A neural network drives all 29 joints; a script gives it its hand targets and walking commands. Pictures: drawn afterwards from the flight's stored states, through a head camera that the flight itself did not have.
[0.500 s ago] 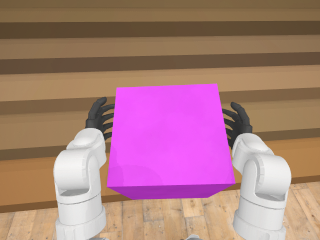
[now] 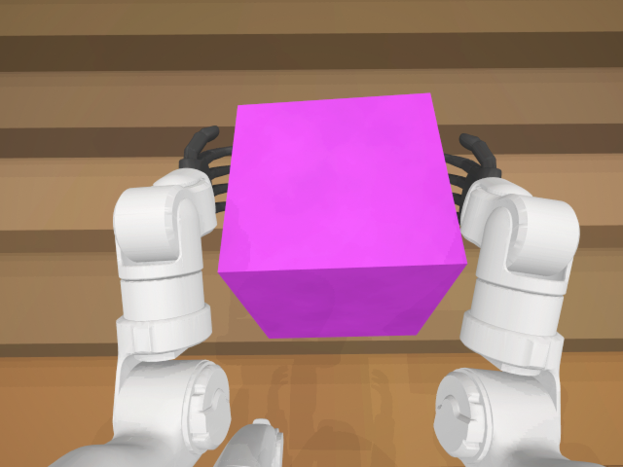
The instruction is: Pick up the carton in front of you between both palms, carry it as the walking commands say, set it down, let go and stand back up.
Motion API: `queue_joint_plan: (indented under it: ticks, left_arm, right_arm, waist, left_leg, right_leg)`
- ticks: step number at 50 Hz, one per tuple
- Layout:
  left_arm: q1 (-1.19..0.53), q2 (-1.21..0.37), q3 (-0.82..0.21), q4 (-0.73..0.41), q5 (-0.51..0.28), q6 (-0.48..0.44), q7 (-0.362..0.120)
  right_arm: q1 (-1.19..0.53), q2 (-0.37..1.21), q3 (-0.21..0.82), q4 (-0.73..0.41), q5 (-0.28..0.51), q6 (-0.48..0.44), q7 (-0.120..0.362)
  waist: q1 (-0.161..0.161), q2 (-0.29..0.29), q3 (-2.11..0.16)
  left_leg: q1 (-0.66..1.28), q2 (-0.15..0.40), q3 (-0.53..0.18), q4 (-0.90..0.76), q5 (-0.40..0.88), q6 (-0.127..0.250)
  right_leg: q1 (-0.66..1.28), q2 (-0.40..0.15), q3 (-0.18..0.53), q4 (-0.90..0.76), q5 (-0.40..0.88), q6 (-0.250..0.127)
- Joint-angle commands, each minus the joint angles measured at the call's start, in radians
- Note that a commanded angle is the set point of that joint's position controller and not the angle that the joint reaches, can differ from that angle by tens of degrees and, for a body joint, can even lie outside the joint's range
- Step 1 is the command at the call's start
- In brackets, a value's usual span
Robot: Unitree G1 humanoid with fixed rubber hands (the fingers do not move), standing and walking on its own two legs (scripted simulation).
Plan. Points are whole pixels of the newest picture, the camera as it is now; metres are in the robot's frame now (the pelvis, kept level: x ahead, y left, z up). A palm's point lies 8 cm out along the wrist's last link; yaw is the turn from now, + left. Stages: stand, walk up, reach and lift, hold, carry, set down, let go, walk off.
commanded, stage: carry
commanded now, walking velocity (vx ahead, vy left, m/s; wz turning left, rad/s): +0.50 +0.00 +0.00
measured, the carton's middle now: (337, 233) +0.40 +0.01 +0.07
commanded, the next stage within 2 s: none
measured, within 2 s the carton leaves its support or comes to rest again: neither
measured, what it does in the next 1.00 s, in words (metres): climbs: right foot 0.12 m higher, then left foot 0.12 m higher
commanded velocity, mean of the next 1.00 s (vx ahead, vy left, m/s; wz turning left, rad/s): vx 0.50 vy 0.00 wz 0.00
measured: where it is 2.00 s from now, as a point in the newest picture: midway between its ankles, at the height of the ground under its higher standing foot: outside the picture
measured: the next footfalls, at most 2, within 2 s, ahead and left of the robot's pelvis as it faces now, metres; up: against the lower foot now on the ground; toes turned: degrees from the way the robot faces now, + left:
right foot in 0.30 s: +0.28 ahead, -0.03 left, +0.12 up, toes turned -1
left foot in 0.52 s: +0.58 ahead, +0.11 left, +0.24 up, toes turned +0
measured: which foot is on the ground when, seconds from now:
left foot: down 0.00-0.32, up 0.34-0.50, down 0.52-0.76, up 0.78-0.96, down 0.98-1.00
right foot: down 0.00-0.10, up 0.12-0.28, down 0.30-0.52, up 0.54-0.74, down 0.76-0.98, up 1.00-1.00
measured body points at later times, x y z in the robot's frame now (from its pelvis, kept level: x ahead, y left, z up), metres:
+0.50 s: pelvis +0.48 +0.03 +0.10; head +0.61 +0.10 +0.52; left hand +0.81 +0.31 +0.18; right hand +0.93 +0.04 +0.19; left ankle +0.51 +0.14 -0.39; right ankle +0.25 -0.03 -0.59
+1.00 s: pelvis +1.16 +0.12 +0.38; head +1.30 +0.14 +0.81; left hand +1.56 +0.34 +0.54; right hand +1.61 +0.04 +0.54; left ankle +1.33 +0.19 -0.14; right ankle +0.86 +0.05 -0.24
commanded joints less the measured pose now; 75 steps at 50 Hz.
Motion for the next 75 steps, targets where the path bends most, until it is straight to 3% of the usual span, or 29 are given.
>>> queue_joint_plan:
  ticks: [1,2,5,8,14,16,18,21,24,25,27,30,32,35,36,37,40,43,46,48,50,54,58,60,62,64,68,72,75]
  left_arm:
    - [-0.749,-0.980,-0.702,-0.100,-0.445,0.018,-0.254]
    - [-0.698,-0.985,-0.722,-0.047,-0.449,0.015,-0.250]
    - [-0.702,-1.021,-0.718,-0.006,-0.432,-0.022,-0.249]
    - [-0.641,-0.970,-0.624,-0.052,-0.363,-0.030,-0.206]
    - [-0.751,-0.811,-0.672,-0.346,-0.235,-0.068,-0.124]
    - [-0.582,-0.861,-0.712,-0.292,-0.309,-0.066,-0.130]
    - [-0.380,-0.914,-0.820,-0.197,-0.377,-0.044,-0.150]
    - [-0.657,-1.020,-0.914,-0.382,-0.569,-0.076,-0.217]
    - [-1.029,-0.961,-0.940,-0.430,-0.799,-0.098,-0.274]
    - [-1.030,-0.994,-0.897,-0.393,-0.781,-0.096,-0.284]
    - [-0.862,-0.929,-0.821,-0.121,-0.719,-0.071,-0.278]
    - [-0.721,-0.898,-0.703,-0.221,-0.562,-0.070,-0.194]
    - [-0.646,-0.876,-0.637,-0.307,-0.418,-0.065,-0.146]
    - [-0.524,-0.720,-0.482,-0.245,-0.141,-0.070,-0.090]
    - [-0.593,-0.707,-0.488,-0.247,-0.080,-0.067,-0.085]
    - [-0.596,-0.675,-0.490,-0.256,-0.055,-0.065,-0.087]
    - [-0.560,-0.632,-0.513,-0.151,-0.057,-0.068,-0.088]
    - [-0.698,-0.942,-0.707,-0.266,-0.292,0.002,-0.156]
    - [-0.989,-0.921,-0.798,-0.463,-0.594,0.026,-0.253]
    - [-0.988,-0.949,-0.750,-0.294,-0.580,0.071,-0.263]
    - [-0.922,-0.878,-0.694,-0.016,-0.567,0.118,-0.275]
    - [-1.044,-0.906,-0.622,-0.370,-0.461,0.099,-0.280]
    - [-0.591,-0.765,-0.364,0.088,-0.101,0.089,-0.209]
    - [-0.682,-0.741,-0.346,0.082,0.006,0.059,-0.184]
    - [-0.642,-0.719,-0.281,0.224,0.058,0.012,-0.171]
    - [-0.762,-0.714,-0.305,0.205,-0.017,-0.032,-0.158]
    - [-1.006,-1.002,-0.605,-0.053,-0.261,0.013,-0.158]
    - [-0.929,-1.033,-0.611,0.007,-0.445,0.131,-0.225]
    - [-1.023,-0.979,-0.506,0.235,-0.476,0.220,-0.276]
  right_arm:
    - [-0.615,0.992,0.687,0.042,0.351,-0.031,0.190]
    - [-0.577,0.968,0.666,0.060,0.347,-0.033,0.198]
    - [-0.587,0.957,0.662,0.064,0.362,-0.060,0.217]
    - [-0.817,1.044,0.774,-0.196,0.526,-0.067,0.242]
    - [-0.925,1.030,0.805,-0.345,0.649,-0.079,0.292]
    - [-0.811,1.001,0.765,-0.304,0.606,-0.061,0.259]
    - [-0.616,0.878,0.698,-0.238,0.459,-0.047,0.232]
    - [-0.357,0.687,0.427,-0.041,0.139,-0.102,0.159]
    - [-0.546,0.473,0.295,-0.147,0.029,-0.188,0.084]
    - [-0.567,0.461,0.335,-0.142,0.043,-0.191,0.077]
    - [-0.463,0.510,0.419,-0.033,0.020,-0.183,0.073]
    - [-0.479,0.776,0.541,-0.065,0.244,-0.119,0.140]
    - [-0.526,0.937,0.646,-0.191,0.373,-0.096,0.200]
    - [-0.869,1.018,0.835,-0.472,0.595,-0.057,0.271]
    - [-0.858,1.047,0.861,-0.355,0.636,-0.055,0.292]
    - [-0.887,1.097,0.878,-0.245,0.681,-0.055,0.312]
    - [-0.813,1.045,0.847,-0.097,0.702,-0.028,0.333]
    - [-0.489,0.860,0.588,0.009,0.370,-0.026,0.245]
    - [-0.723,0.600,0.382,-0.219,0.182,-0.049,0.130]
    - [-0.738,0.520,0.347,-0.193,0.109,-0.050,0.081]
    - [-0.533,0.605,0.424,0.088,0.070,0.025,0.086]
    - [-1.055,1.004,0.667,-0.334,0.411,0.009,0.179]
    - [-0.926,1.145,0.743,-0.096,0.549,0.073,0.259]
    - [-0.967,1.219,0.729,0.037,0.629,0.059,0.318]
    - [-1.018,1.287,0.745,0.259,0.650,0.017,0.362]
    - [-1.108,1.325,0.697,0.189,0.738,-0.008,0.390]
    - [-0.939,1.042,0.487,0.026,0.471,-0.003,0.307]
    - [-0.876,0.712,0.344,0.057,0.199,0.054,0.159]
    - [-1.062,0.668,0.449,0.060,0.216,0.100,0.133]
  waist:
    - [0.040,-0.075,-0.578]
    - [-0.102,-0.048,-0.625]
    - [-0.342,0.526,-0.495]
    - [-0.275,-0.029,-0.521]
    - [0.194,0.261,-0.714]
    - [0.352,-0.383,-0.829]
    - [0.452,-0.410,-0.597]
    - [0.246,0.279,-0.469]
    - [-0.300,0.044,-0.689]
    - [-0.399,0.293,-0.728]
    - [-0.307,0.333,-0.826]
    - [-0.343,0.287,-0.612]
    - [-0.327,0.054,-0.481]
    - [-0.016,-0.014,-0.556]
    - [0.118,0.017,-0.694]
    - [0.277,-0.256,-0.709]
    - [0.428,-0.347,-0.673]
    - [0.283,0.274,-0.365]
    - [-0.290,0.016,-0.655]
    - [-0.518,0.277,-0.842]
    - [-0.427,0.310,-0.961]
    - [-0.235,-0.116,-0.786]
    - [-0.233,0.029,-0.606]
    - [-0.088,-0.006,-0.721]
    - [0.154,-0.179,-0.639]
    - [0.219,-0.159,-0.560]
    - [0.017,0.366,-0.508]
    - [-0.235,0.016,-0.763]
    - [-0.311,0.166,-0.840]
  left_leg:
    - [-0.130,-0.127,0.111,-0.471,-0.026,0.032]
    - [0.287,-0.084,0.009,-0.914,0.308,0.001]
    - [1.688,0.296,-0.363,-0.450,2.372,0.198]
    - [1.543,0.263,-0.384,-0.544,1.618,0.171]
    - [0.502,0.069,0.066,-0.302,1.995,-0.022]
    - [-0.193,-0.337,-0.250,1.115,-0.148,-0.145]
    - [-1.231,-0.389,-0.315,1.568,-0.908,-0.082]
    - [-0.856,-0.175,-0.073,0.883,-0.827,0.064]
    - [0.980,-0.135,-0.067,-0.089,0.213,0.054]
    - [1.263,0.011,-0.240,-0.305,0.620,0.217]
    - [1.317,0.176,-0.590,-0.458,1.376,0.299]
    - [1.942,0.205,-0.456,-0.342,2.103,0.043]
    - [1.547,0.016,-0.304,-0.544,1.828,-0.053]
    - [0.559,-0.047,-0.120,-0.595,1.885,-0.030]
    - [0.265,-0.035,-0.163,-0.237,1.768,-0.067]
    - [-0.151,-0.206,-0.095,0.589,0.504,-0.188]
    - [-1.067,-0.382,-0.376,1.536,-0.738,-0.097]
    - [-1.383,-0.353,0.046,1.152,-1.084,0.087]
    - [0.906,-0.236,0.048,0.083,0.029,-0.003]
    - [1.409,-0.015,-0.284,-0.289,0.905,0.187]
    - [1.384,0.147,-0.788,-0.387,1.406,0.445]
    - [0.946,0.139,-0.670,-0.522,0.704,0.143]
    - [0.856,-0.064,-0.305,-0.555,1.499,-0.022]
    - [0.304,-0.097,-0.152,-0.263,1.591,-0.142]
    - [-0.406,-0.157,-0.191,0.619,-0.209,-0.180]
    - [-1.043,-0.180,-0.488,1.154,-0.746,-0.101]
    - [-0.533,-0.009,-0.189,0.361,-0.436,0.016]
    - [1.006,-0.156,0.122,-0.190,0.512,0.025]
    - [1.319,0.105,-0.362,-0.473,1.088,0.296]
  right_leg:
    - [0.795,-0.101,0.072,0.399,1.804,-0.058]
    - [0.527,-0.073,0.030,0.672,1.763,-0.010]
    - [-1.200,0.222,0.050,1.526,-0.456,0.017]
    - [-1.350,0.179,0.080,1.616,-0.405,-0.038]
    - [0.294,0.243,-0.179,0.419,0.404,-0.057]
    - [0.943,-0.080,0.538,0.077,1.385,-0.340]
    - [1.545,-0.207,0.760,0.231,2.183,-0.378]
    - [0.938,-0.085,0.444,0.114,1.615,-0.097]
    - [-0.449,-0.074,0.229,0.171,1.395,-0.059]
    - [-0.648,0.134,0.186,0.912,0.476,0.017]
    - [-0.661,0.294,0.401,1.612,-0.164,0.014]
    - [-1.587,0.306,0.141,2.043,-0.576,-0.034]
    - [-1.334,0.295,-0.032,1.645,-0.543,-0.029]
    - [-0.162,0.273,-0.168,0.609,-0.095,-0.021]
    - [0.387,0.214,-0.035,0.339,0.389,-0.049]
    - [0.870,0.037,0.226,0.023,0.864,-0.193]
    - [1.463,-0.150,0.646,0.199,1.624,-0.322]
    - [1.476,-0.086,0.193,0.158,2.070,-0.042]
    - [-0.445,-0.014,0.198,0.026,1.601,-0.041]
    - [-0.698,0.268,0.149,1.212,-0.060,0.052]
    - [-0.659,0.402,0.421,1.800,-0.169,0.019]
    - [-0.637,0.114,0.273,1.347,-0.039,-0.001]
    - [-0.581,0.207,-0.064,0.742,-0.099,-0.018]
    - [0.295,0.194,-0.062,0.204,0.538,-0.061]
    - [0.921,-0.115,0.264,-0.163,1.081,-0.212]
    - [1.277,-0.295,0.496,0.015,1.219,-0.238]
    - [0.810,-0.170,0.153,-0.179,0.812,-0.002]
    - [-0.313,-0.032,0.037,-0.112,0.841,-0.048]
    - [-0.546,0.161,0.142,1.014,0.037,0.036]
